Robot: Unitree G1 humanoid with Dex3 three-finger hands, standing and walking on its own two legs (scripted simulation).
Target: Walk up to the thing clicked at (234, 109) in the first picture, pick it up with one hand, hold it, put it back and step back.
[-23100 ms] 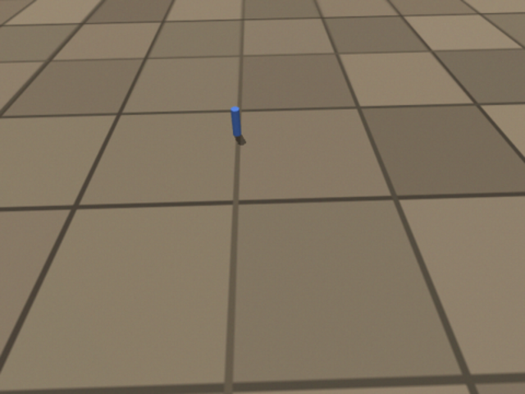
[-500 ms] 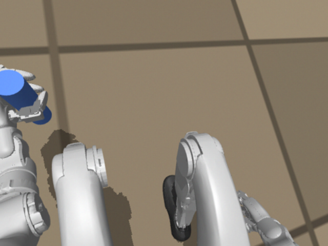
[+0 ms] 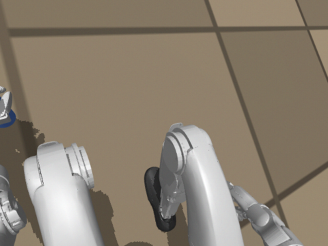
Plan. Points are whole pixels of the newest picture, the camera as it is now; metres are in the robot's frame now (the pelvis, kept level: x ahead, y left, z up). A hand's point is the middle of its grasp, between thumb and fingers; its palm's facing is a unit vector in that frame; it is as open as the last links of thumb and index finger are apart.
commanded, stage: lower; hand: left
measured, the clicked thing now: out of the picture +0.42 +0.31 -0.15
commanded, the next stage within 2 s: loosen in 0.90 s
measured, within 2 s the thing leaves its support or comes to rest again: rests again in 0.80 s
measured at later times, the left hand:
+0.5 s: hand out of the picture +0.43 +0.30 -0.15, palm faces +0.39 -0.92 -0.01, open 7.1 cm
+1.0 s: hand out of the picture +0.42 +0.30 -0.17, palm faces +0.39 -0.92 +0.00, open 7.1 cm
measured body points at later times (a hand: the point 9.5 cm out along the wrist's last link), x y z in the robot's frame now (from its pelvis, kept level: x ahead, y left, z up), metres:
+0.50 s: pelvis -0.01 +0.01 +0.00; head +0.22 +0.16 +0.35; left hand +0.40 +0.35 -0.15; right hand +0.15 -0.25 -0.05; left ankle +0.08 +0.14 -0.25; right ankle +0.12 -0.12 -0.25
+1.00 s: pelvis -0.01 +0.01 -0.01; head +0.22 +0.18 +0.34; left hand +0.39 +0.34 -0.16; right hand +0.16 -0.25 -0.04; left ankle +0.08 +0.14 -0.25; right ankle +0.12 -0.12 -0.25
